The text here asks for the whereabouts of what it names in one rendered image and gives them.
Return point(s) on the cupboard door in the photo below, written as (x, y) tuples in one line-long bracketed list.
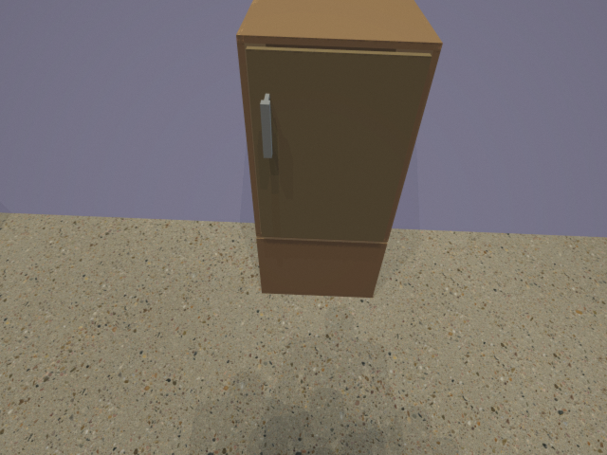
[(341, 123)]

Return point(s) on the handle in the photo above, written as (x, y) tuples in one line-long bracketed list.
[(266, 126)]

